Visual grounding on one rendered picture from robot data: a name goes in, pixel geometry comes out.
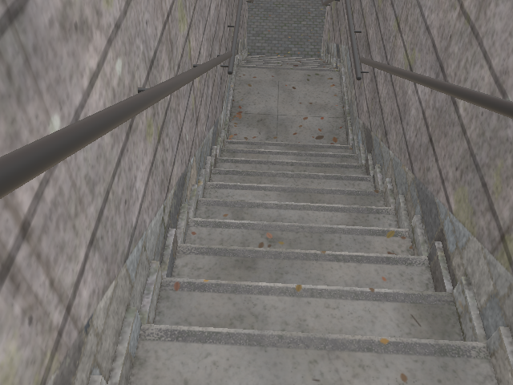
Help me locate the stairs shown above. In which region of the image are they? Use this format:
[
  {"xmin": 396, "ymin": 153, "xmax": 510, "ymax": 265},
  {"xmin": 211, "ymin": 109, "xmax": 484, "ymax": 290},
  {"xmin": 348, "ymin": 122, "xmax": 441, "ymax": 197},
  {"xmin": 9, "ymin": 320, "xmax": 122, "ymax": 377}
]
[
  {"xmin": 128, "ymin": 140, "xmax": 498, "ymax": 385},
  {"xmin": 239, "ymin": 55, "xmax": 336, "ymax": 69}
]

